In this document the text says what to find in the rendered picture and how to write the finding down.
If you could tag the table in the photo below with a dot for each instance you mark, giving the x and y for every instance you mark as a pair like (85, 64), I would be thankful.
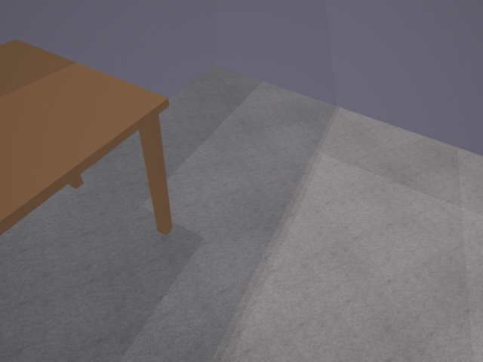
(58, 118)

